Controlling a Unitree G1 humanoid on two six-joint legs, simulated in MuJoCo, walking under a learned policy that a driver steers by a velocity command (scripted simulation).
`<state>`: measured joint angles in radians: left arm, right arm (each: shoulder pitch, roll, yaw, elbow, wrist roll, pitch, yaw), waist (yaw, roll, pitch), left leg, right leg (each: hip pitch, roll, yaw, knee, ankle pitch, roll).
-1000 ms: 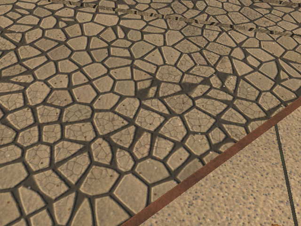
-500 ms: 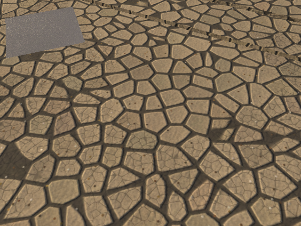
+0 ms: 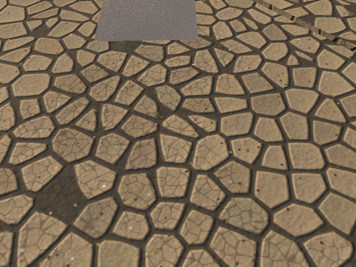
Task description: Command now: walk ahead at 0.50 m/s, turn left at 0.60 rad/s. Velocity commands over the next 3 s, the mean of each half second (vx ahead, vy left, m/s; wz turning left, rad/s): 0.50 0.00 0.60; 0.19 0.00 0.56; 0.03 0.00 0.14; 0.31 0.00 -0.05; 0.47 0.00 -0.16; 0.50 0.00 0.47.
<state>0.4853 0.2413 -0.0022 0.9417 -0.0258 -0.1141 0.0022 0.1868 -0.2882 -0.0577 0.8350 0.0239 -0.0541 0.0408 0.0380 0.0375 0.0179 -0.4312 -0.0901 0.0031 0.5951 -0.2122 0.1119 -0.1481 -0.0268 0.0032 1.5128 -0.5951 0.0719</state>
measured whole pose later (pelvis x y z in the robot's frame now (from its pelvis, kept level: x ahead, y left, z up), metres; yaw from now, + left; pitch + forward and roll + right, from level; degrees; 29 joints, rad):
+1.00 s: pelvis +0.49 +0.08 +0.01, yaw +34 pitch +4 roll -1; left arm 0.08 0.29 0.07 0.72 0.00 -0.02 0.03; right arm 0.15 -0.27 -0.08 0.66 0.00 0.01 -0.01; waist -0.02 -0.03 0.06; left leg -0.41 -0.08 -0.06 0.45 -0.10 0.07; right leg -0.58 -0.05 0.04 1.08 -0.44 0.07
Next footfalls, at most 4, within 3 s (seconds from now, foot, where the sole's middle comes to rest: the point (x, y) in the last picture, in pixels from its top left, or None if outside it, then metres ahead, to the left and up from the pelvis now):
0.30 right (223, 265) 0.46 -0.10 -0.76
0.78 left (139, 240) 0.54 0.21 -0.76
1.20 right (195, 215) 0.65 0.00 -0.76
2.18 right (146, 144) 0.98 0.22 -0.76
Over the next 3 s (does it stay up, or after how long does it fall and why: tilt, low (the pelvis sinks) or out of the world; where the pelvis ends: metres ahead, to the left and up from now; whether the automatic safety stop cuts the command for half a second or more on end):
stays up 1.18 0.47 0.02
